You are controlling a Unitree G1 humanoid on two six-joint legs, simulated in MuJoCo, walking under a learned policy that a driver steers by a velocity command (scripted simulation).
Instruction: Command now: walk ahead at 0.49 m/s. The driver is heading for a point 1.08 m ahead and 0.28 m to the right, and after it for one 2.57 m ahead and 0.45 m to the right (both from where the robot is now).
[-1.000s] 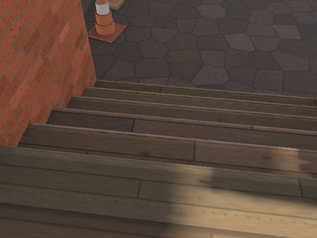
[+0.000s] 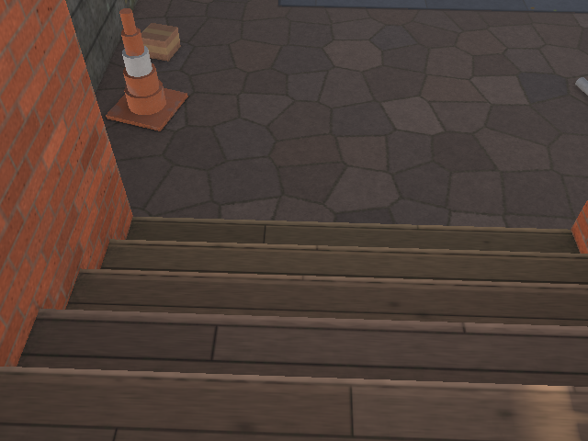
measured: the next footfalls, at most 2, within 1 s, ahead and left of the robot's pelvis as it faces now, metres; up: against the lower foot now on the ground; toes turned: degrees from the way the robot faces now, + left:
right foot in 0.24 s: +0.30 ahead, -0.16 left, +0.00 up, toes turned -2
left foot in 0.98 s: +0.62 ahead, +0.11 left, -0.18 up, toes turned +4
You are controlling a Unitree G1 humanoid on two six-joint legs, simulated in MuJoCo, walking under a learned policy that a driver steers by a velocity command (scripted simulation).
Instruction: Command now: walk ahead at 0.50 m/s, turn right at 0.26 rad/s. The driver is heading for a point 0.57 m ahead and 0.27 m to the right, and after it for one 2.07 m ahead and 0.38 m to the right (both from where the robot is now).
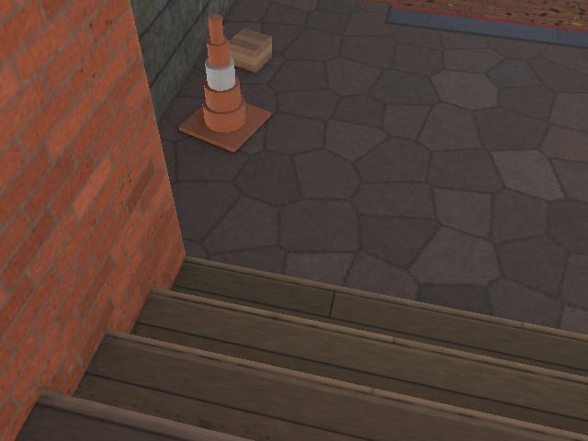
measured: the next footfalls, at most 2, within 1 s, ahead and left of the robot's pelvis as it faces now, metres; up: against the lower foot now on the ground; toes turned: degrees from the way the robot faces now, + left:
right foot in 0.60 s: +0.38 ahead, -0.22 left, -0.18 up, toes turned -25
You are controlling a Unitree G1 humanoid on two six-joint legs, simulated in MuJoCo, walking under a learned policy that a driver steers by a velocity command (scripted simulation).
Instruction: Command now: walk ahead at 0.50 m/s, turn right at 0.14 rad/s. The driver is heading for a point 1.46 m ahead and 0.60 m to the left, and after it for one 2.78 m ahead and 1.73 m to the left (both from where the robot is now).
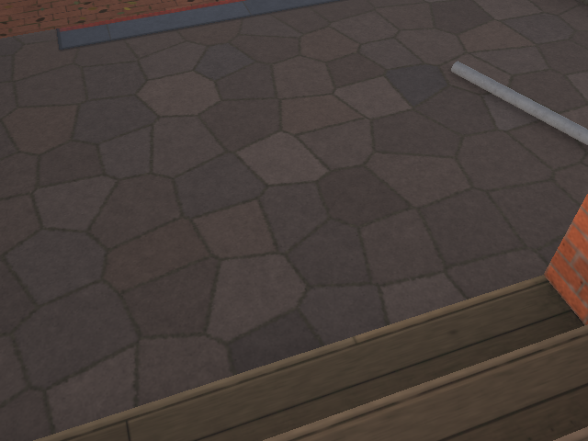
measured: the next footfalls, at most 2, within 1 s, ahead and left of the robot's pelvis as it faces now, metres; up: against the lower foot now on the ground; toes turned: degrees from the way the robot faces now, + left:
left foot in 0.06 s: +0.15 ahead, +0.13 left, -0.18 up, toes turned +3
right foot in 0.64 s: +0.55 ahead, -0.02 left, -0.35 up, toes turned +13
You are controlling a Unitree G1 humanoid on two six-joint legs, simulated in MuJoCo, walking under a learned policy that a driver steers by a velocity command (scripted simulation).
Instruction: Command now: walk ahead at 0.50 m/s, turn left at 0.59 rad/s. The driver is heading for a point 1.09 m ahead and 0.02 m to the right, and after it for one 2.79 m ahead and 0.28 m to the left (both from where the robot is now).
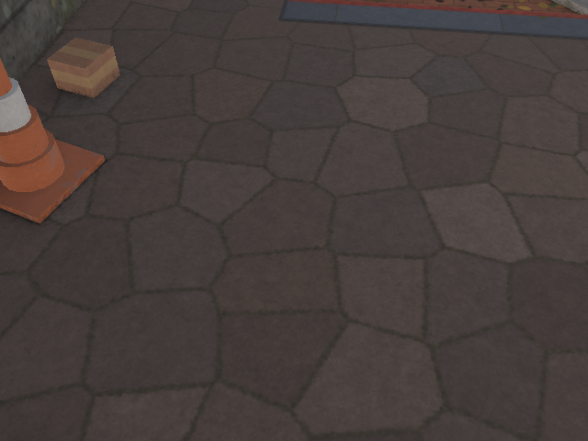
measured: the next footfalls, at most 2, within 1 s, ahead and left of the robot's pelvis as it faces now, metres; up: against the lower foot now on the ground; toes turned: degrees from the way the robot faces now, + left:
left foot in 0.34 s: +0.31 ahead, +0.20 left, -0.18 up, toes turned +15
right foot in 0.82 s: +0.71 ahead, -0.01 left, -0.35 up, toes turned +3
